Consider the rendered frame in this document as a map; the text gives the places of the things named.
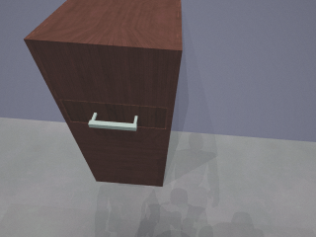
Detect cabinet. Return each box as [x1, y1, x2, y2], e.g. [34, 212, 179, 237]
[24, 0, 183, 187]

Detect drawer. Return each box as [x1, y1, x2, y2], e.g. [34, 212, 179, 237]
[61, 99, 167, 128]

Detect handle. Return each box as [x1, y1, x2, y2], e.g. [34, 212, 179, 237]
[88, 113, 138, 131]

